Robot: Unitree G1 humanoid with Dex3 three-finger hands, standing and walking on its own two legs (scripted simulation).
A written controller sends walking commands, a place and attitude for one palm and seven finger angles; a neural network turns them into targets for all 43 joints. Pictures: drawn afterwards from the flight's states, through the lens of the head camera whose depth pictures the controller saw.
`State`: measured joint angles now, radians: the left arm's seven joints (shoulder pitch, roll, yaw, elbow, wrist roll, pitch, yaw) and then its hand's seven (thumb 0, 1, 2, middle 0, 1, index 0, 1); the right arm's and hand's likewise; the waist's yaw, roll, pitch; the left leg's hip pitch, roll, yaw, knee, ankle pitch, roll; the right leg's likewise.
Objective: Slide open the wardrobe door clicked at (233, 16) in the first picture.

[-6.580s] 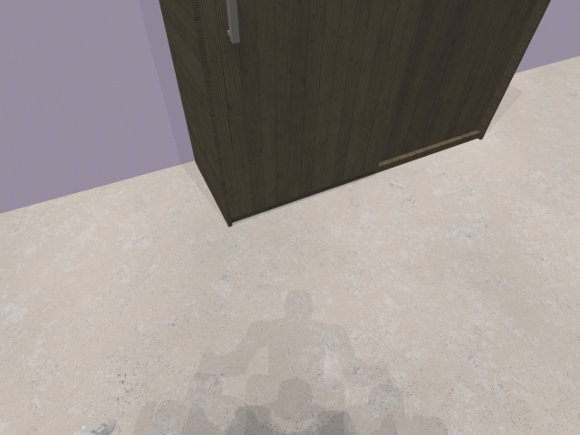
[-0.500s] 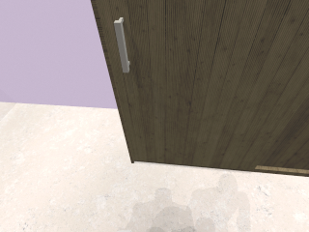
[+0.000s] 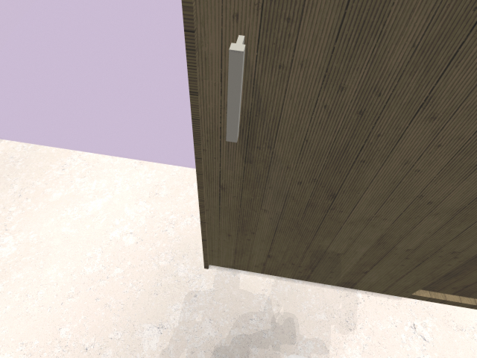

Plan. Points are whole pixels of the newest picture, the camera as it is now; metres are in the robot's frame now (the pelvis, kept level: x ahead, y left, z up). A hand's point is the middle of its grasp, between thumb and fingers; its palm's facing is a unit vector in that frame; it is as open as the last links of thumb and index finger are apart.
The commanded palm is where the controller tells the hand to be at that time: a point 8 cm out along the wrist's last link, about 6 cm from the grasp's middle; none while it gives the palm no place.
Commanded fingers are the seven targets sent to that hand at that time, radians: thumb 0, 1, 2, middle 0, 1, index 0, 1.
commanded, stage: come to a stop and stand still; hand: left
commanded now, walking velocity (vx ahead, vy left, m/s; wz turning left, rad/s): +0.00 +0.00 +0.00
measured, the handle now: (236, 92) +0.53 +0.06 +0.16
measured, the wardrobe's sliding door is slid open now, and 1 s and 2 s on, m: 0.00 0.00 0.00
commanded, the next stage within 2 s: look again from close up in 1.58 s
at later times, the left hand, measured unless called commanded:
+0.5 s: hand out of the picture +0.13 +0.17 -0.17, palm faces +0.04 -0.97 -0.22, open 7.3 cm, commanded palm none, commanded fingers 0.00 0.90 0.90 -0.20 -0.30 -0.20 -0.30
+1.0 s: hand out of the picture +0.05 +0.22 -0.17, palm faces +0.04 -0.97 -0.23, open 7.4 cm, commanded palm none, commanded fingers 0.00 0.90 0.90 -0.20 -0.30 -0.20 -0.30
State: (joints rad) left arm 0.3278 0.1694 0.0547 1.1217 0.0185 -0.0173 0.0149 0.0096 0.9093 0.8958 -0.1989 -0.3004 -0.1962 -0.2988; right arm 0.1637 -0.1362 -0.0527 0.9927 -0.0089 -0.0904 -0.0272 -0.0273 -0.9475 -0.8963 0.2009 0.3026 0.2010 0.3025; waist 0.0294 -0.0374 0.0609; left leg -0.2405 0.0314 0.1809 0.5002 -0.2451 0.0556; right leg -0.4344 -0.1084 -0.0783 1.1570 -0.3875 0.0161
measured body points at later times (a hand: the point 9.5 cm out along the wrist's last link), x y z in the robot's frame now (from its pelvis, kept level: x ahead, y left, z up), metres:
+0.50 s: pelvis +0.04 +0.00 -0.01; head +0.09 -0.01 +0.44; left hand +0.13 +0.23 -0.15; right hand +0.06 -0.23 -0.17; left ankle -0.02 +0.12 -0.69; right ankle +0.11 -0.12 -0.74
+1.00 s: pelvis +0.02 +0.03 -0.01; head +0.01 +0.02 +0.44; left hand +0.05 +0.27 -0.15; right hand +0.03 -0.23 -0.16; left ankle -0.01 +0.13 -0.73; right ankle +0.06 -0.07 -0.74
